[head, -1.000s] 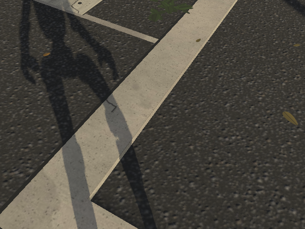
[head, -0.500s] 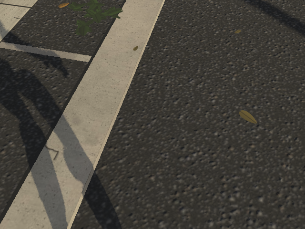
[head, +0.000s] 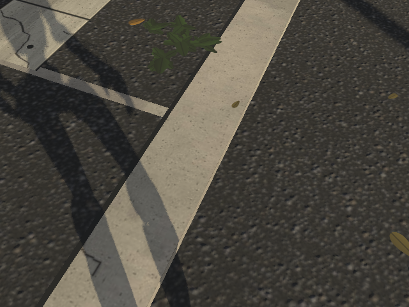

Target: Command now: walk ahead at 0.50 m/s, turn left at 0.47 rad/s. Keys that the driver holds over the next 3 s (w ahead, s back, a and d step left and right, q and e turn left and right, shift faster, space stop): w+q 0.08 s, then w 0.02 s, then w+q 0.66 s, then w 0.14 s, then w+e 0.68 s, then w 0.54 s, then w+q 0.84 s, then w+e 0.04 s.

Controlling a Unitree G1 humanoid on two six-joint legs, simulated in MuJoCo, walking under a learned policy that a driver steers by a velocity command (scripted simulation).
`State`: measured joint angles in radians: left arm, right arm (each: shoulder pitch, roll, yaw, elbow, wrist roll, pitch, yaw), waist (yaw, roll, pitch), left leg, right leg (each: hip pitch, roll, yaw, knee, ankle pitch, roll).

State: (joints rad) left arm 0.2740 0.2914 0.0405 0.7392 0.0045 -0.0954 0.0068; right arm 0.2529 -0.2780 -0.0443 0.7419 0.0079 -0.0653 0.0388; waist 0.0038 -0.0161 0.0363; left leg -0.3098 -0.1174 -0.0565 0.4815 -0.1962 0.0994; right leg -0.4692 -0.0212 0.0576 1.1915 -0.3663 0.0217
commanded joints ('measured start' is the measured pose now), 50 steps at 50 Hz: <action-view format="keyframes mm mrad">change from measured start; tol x32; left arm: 1 -36 115 37 -103 22 -12 11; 12 -349 71 27 -186 -2 -32 -22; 18 121 190 83 -90 -2 -28 -7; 50 -1 75 38 30 -35 33 -17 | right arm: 1 7 -150 -42 -73 -2 -9 -23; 50 1 -84 -32 -109 -15 -35 -18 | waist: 1 5 73 -73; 15 17 129 -90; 18 73 -292 -453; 22 33 -33 -22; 37 71 -59 10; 43 -152 209 -445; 50 13 108 -58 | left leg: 1 198 286 -352 -210 407 197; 16 135 161 -331 206 481 19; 18 -352 5 -156 746 -421 -73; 20 -433 121 -111 828 -274 -94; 36 -465 213 107 468 -60 -83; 40 -38 50 232 292 -92 11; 43 597 461 -804 -155 -217 278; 50 88 334 -136 -304 127 149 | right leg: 1 -184 -62 40 -170 60 38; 14 40 54 33 -739 345 -24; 18 931 -412 688 -790 175 -338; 24 304 -223 213 -1007 187 -216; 35 466 -258 -95 -1031 470 -202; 40 425 -236 -240 -694 1209 -141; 41 282 -197 -255 -491 1110 -101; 43 -213 23 -1 98 -95 -26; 50 -147 -127 3 -32 144 -27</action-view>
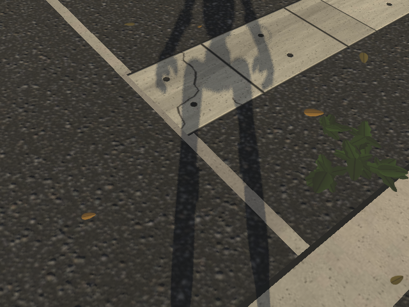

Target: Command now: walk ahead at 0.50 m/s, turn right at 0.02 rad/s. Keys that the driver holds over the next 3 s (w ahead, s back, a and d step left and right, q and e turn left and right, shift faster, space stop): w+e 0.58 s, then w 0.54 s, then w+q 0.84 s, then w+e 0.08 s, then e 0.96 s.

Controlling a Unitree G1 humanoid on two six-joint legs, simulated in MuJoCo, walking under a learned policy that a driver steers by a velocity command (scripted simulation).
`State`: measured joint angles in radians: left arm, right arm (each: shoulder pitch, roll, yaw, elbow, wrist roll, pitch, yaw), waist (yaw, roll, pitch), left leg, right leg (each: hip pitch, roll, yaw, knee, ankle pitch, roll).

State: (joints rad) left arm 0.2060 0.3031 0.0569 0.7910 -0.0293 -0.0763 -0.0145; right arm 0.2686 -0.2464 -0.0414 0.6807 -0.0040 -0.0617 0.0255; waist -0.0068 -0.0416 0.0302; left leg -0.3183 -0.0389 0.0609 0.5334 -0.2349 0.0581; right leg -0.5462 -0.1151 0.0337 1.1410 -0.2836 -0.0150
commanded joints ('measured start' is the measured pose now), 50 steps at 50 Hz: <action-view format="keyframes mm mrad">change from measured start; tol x32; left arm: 1 44 60 23 -25 -1 23 8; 50 62 96 12 -137 21 4 11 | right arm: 1 -8 -121 -38 -36 -4 -46 -10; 50 -8 -127 -22 12 -8 -45 -3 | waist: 1 23 111 -30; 14 -42 103 53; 20 102 -135 -424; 50 -7 132 -35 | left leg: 1 111 255 -212 -381 176 182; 12 370 319 53 -408 262 104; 17 399 265 138 77 881 25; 18 179 219 137 367 644 -15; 19 -290 9 65 743 -236 -91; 21 -466 42 -180 870 -257 -45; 34 -195 78 -83 76 369 -120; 42 4 43 -65 -100 219 1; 45 683 427 -825 -217 -117 258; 50 203 261 -410 -335 41 163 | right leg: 1 -106 -30 38 -7 102 16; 17 228 177 -146 -596 167 -121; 20 938 -208 818 -835 -137 -396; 29 322 -24 269 -934 386 -284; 42 516 -22 240 -636 581 -138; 45 -141 203 129 105 -286 -7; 50 -120 20 62 -3 -13 -2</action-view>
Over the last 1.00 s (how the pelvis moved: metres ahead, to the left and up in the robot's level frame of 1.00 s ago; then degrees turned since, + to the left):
0.50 0.15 0.04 30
